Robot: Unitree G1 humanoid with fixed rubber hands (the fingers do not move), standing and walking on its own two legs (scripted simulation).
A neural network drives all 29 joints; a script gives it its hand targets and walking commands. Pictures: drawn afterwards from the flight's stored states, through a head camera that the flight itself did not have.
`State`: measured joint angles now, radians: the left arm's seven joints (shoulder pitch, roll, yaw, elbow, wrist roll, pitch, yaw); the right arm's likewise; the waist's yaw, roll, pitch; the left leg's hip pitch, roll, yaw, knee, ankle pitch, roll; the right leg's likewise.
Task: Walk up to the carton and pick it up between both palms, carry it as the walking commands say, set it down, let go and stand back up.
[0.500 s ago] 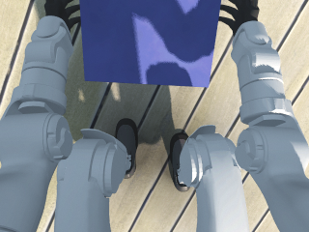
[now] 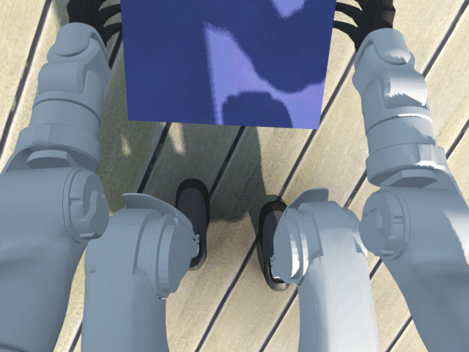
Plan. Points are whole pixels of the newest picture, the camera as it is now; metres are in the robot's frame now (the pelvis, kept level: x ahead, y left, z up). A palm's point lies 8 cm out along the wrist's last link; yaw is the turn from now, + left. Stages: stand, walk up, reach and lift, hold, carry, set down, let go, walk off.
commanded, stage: set down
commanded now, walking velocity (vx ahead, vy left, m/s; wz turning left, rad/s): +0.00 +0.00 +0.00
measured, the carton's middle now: (227, 61) +0.50 +0.02 -0.26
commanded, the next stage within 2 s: none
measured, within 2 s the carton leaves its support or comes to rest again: neither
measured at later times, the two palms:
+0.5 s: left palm (90, 27) +0.53 +0.21 -0.17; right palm (369, 28) +0.53 -0.17 -0.17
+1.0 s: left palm (93, 32) +0.53 +0.21 -0.19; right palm (364, 31) +0.53 -0.17 -0.18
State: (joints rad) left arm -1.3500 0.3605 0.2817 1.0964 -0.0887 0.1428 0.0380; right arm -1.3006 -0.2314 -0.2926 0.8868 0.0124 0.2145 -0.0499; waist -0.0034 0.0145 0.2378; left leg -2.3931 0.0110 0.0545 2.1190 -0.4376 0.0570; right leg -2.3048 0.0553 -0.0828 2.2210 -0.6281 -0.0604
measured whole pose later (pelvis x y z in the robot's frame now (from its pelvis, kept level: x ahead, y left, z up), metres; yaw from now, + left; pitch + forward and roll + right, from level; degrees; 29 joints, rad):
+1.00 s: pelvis +0.01 +0.00 -0.01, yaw +0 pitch +39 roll +0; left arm -1.39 0.38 0.28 1.20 -0.09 0.05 0.01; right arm -1.34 -0.25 -0.29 1.00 0.01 0.12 -0.03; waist 0.00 0.01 0.30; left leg -2.37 0.01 0.06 2.16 -0.47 0.06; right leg -2.28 0.06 -0.08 2.27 -0.66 -0.06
